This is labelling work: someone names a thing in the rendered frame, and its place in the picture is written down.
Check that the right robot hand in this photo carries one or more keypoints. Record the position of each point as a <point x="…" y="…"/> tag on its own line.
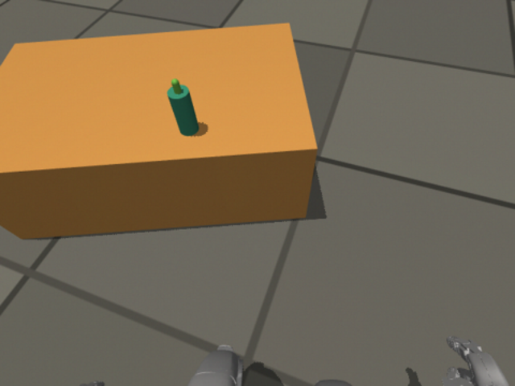
<point x="484" y="371"/>

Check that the bottle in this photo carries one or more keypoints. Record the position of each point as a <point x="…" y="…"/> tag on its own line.
<point x="181" y="103"/>

